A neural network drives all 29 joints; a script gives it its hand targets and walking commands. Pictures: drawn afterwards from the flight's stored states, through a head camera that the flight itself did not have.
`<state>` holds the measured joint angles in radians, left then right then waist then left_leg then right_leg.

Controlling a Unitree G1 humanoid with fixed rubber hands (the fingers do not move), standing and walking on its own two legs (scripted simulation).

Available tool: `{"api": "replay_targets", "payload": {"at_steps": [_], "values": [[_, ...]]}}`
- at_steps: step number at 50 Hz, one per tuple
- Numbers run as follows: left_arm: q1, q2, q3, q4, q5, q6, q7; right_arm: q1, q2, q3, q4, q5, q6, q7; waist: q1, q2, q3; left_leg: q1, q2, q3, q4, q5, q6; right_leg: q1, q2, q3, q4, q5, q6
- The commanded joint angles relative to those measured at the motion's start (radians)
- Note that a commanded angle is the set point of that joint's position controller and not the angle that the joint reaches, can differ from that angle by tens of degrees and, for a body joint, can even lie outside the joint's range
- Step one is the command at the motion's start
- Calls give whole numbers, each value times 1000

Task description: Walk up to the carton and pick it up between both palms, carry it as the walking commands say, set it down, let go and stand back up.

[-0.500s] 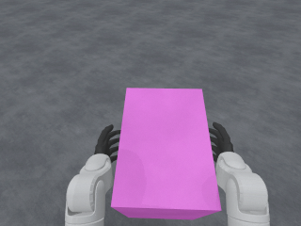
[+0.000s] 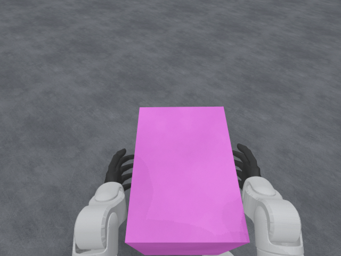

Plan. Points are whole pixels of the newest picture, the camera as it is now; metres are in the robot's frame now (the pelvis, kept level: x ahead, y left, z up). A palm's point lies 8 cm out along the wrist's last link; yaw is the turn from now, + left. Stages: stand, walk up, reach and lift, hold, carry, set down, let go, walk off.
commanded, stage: carry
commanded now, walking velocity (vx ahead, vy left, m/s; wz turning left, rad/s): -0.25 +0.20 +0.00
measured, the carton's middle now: (181, 186) +0.28 +0.01 +0.01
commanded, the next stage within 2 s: none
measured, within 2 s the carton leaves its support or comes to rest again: neither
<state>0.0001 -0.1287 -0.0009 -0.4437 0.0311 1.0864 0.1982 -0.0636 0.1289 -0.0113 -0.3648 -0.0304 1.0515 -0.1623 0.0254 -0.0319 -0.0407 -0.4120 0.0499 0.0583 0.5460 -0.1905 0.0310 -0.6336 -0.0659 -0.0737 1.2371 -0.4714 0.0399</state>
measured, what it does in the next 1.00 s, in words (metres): walks backwards: right foot, then left foot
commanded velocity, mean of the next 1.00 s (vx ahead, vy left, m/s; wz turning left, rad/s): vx -0.03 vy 0.02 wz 0.00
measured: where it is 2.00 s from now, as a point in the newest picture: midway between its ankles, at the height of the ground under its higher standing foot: outside the picture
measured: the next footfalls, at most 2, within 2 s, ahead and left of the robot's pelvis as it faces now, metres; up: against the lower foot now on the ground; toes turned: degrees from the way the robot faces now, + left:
right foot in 0.22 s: -0.10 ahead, -0.05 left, +0.00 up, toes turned -9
left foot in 0.48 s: -0.09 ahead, +0.21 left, +0.01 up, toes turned +4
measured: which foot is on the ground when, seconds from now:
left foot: down 0.00-0.24, up 0.26-0.46, down 0.48-1.00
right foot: up 0.00-0.20, down 0.22-0.48, up 0.50-0.78, down 0.80-1.00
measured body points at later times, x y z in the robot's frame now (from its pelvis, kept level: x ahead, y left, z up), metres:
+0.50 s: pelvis -0.15 +0.10 -0.01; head -0.17 +0.12 +0.44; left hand +0.11 +0.23 +0.08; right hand +0.11 -0.05 +0.09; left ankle -0.13 +0.21 -0.74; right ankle -0.14 -0.04 -0.73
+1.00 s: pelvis -0.24 +0.13 +0.00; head -0.27 +0.13 +0.45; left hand +0.01 +0.25 +0.08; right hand +0.01 -0.03 +0.08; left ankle -0.13 +0.21 -0.73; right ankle -0.22 +0.00 -0.73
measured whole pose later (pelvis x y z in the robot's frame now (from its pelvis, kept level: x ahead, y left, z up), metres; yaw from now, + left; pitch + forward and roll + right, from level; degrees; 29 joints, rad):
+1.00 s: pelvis -0.24 +0.13 +0.00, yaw -1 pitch +3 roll -2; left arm 0.03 -0.13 -0.02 -0.42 0.02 1.10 0.19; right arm -0.02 0.13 -0.01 -0.40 -0.04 1.10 -0.18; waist -0.02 0.03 -0.13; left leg -0.47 0.04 0.13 0.50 -0.12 0.06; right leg -0.35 -0.05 -0.14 0.54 -0.25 0.00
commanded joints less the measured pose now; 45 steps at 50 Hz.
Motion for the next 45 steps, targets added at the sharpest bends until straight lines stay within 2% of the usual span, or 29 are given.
{"api": "replay_targets", "payload": {"at_steps": [1, 4, 8, 9, 10, 11, 12, 13, 14, 15, 16, 18, 20, 22, 23, 24, 25, 26, 27, 28, 29, 31, 36, 38, 39, 40, 42, 43, 45], "values": [[-470, -946, -638, -133, -269, -52, -120, -281, 926, 489, -112, 188, -30, 110, -35, 211, -235, 111, 174, -99, -191, 78, 123, 63, 36, 1, 62, 30, -8], [-428, -917, -615, -112, -252, -39, -109, -267, 891, 494, -121, 179, -17, 97, -35, 213, -240, 119, 202, -185, -248, -50, 136, 150, 29, -11, -152, -29, -21], [-373, -885, -563, -83, -243, -17, -104, -241, 883, 522, -125, 184, 13, 83, -44, 190, -273, 175, 235, -292, -301, 6, 152, 273, 38, -22, -524, -93, -68], [-357, -887, -547, -70, -241, -14, -107, -243, 887, 535, -134, 190, 18, 80, -40, 167, -288, 171, 224, -286, -309, -23, 131, 330, 47, -35, -639, -68, -78], [-336, -886, -530, -51, -236, -12, -110, -249, 885, 545, -136, 193, 23, 77, -31, 146, -287, 134, 188, -245, -309, -65, 78, 418, 46, -52, -814, -4, -87], [-322, -880, -511, -37, -231, -12, -114, -257, 882, 554, -134, 195, 26, 75, -28, 87, -269, 56, 134, -192, -289, -134, 10, 520, 9, -24, -956, 42, -97], [-304, -879, -499, -19, -223, -15, -117, -271, 882, 565, -140, 197, 29, 78, -21, -68, -244, -74, 56, -114, -202, -115, -52, 589, -97, 134, -982, -45, -125], [-320, -902, -487, -5, -218, -27, -119, -356, 889, 602, -202, 228, 27, 88, -10, -369, -175, -118, -10, 6, 115, -193, -74, 400, -360, 391, -1040, -79, -205], [-361, -910, -514, -49, -228, -37, -127, -387, 893, 596, -207, 224, 16, 93, -22, -270, -97, -130, 18, 17, 337, -136, -69, 259, -410, 314, -1082, 55, -220], [-384, -909, -520, -66, -222, -37, -129, -421, 907, 602, -198, 240, 10, 97, -25, -139, -78, -124, 2, -4, 456, -145, -59, 210, -361, 254, -1064, 82, -213], [-396, -892, -528, -88, -213, -37, -127, -411, 909, 600, -174, 246, 9, 101, -32, -62, -91, -99, -2, -9, 483, -134, -50, 205, -302, 169, -1021, 110, -182], [-378, -876, -526, -105, -204, -40, -121, -376, 913, 608, -161, 265, 5, 101, -36, -72, -138, -81, -10, 12, 328, -137, -49, 331, -212, 63, -908, 318, -141], [-348, -845, -518, -98, -199, -36, -109, -357, 876, 594, -160, 268, 15, 94, -25, -123, -193, -30, -41, 77, 165, -203, -61, 410, -191, 47, -824, 460, -146], [-296, -800, -501, -63, -184, -19, -97, -301, 836, 575, -129, 250, 36, 83, -33, -136, -221, 109, -35, 115, -94, -109, -63, 383, -182, 45, -761, 486, -122], [-293, -787, -504, -60, -183, -12, -94, -290, 829, 561, -115, 243, 45, 80, -30, -100, -253, 222, 12, 65, -147, -50, -55, 322, -170, 39, -723, 484, -90], [-289, -782, -506, -57, -180, -5, -90, -287, 820, 548, -107, 239, 52, 79, -26, -9, -278, 323, 120, -50, -172, 120, -32, 235, -139, 26, -654, 373, -48], [-306, -809, -529, -77, -188, -5, -92, -277, 816, 529, -82, 232, 47, 86, -31, 234, -270, 358, 303, -316, -196, 304, 55, 81, -46, -3, -589, 131, 18], [-355, -840, -560, -92, -208, -3, -100, -295, 866, 536, -85, 238, 38, 91, -36, 259, -269, 259, 345, -320, -234, 290, 119, 149, -59, -19, -561, -5, 28], [-394, -876, -578, -106, -221, -8, -104, -307, 896, 531, -93, 233, 29, 97, -42, 231, -265, 212, 323, -301, -261, 195, 126, 170, -34, -20, -487, -34, 22], [-414, -892, -578, -103, -230, -12, -110, -310, 907, 522, -91, 227, 23, 100, -43, 191, -247, 167, 292, -264, -285, 27, 129, 175, -17, -19, -414, -33, 11], [-429, -900, -586, -97, -239, -13, -115, -304, 900, 510, -85, 216, 19, 100, -41, 184, -224, 115, 269, -239, -314, -140, 121, 168, -11, -17, -366, -9, 2], [-433, -911, -602, -91, -248, -17, -117, -280, 897, 496, -71, 199, 14, 97, -33, 200, -198, 77, 242, -194, -336, -253, 93, 167, -7, -7, -360, 20, -10], [-403, -895, -593, -78, -247, -15, -109, -274, 874, 502, -99, 188, 15, 89, -34, 185, -223, 120, 230, -207, -340, -302, 87, 243, 20, -36, -595, 20, -24], [-374, -884, -576, -66, -238, -8, -106, -261, 863, 507, -98, 190, 24, 86, -31, 173, -229, 98, 199, -189, -327, -352, 62, 336, 34, -67, -776, 98, -34], [-365, -878, -567, -62, -234, -5, -106, -256, 858, 512, -97, 193, 27, 85, -35, 151, -215, 89, 170, -181, -307, -349, 43, 356, 27, -48, -850, 116, -40], [-355, -874, -558, -59, -231, -4, -108, -252, 858, 520, -97, 195, 29, 84, -39, 128, -220, 75, 150, -171, -275, -289, 33, 387, -4, -10, -878, 127, -48], [-357, -877, -550, -51, -225, -10, -110, -295, 874, 552, -129, 218, 30, 91, -37, -27, -193, 69, 88, -79, -174, -192, -3, 271, -115, 105, -909, -18, -73], [-367, -884, -551, -61, -231, -14, -112, -326, 887, 565, -152, 233, 26, 93, -41, -59, -179, 102, 64, -45, -112, -144, 0, 204, -145, 124, -957, -87, -75], [-364, -885, -544, -66, -226, -15, -112, -348, 892, 574, -165, 244, 28, 95, -44, -44, -167, 142, 52, -32, -77, -122, 7, 135, -137, 89, -960, -124, -69]]}}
